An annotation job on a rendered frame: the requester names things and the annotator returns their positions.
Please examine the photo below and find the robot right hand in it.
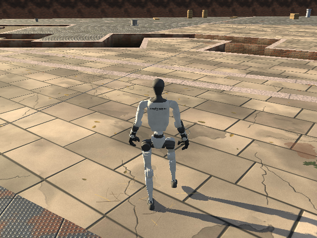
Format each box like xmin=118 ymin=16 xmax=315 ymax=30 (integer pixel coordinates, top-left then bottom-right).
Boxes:
xmin=178 ymin=139 xmax=189 ymax=150

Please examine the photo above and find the robot left hand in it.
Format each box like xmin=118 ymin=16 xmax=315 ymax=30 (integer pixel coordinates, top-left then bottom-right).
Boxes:
xmin=128 ymin=136 xmax=140 ymax=146

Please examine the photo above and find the robot head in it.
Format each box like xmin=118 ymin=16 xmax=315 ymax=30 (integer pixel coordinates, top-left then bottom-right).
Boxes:
xmin=150 ymin=78 xmax=167 ymax=103

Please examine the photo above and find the robot left upper arm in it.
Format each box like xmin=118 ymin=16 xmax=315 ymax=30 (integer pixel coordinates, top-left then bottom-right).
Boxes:
xmin=134 ymin=100 xmax=148 ymax=127

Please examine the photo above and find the robot right upper arm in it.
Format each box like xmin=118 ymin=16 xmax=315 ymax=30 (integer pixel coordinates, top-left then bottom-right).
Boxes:
xmin=169 ymin=100 xmax=182 ymax=128

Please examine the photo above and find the robot right forearm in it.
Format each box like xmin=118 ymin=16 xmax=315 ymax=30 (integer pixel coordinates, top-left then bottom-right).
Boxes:
xmin=177 ymin=120 xmax=188 ymax=141

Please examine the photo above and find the left robot foot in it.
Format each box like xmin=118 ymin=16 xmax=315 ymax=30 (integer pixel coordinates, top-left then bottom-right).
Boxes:
xmin=147 ymin=197 xmax=155 ymax=210

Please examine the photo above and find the robot left forearm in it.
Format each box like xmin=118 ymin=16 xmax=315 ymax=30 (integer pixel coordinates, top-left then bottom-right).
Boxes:
xmin=129 ymin=120 xmax=139 ymax=138

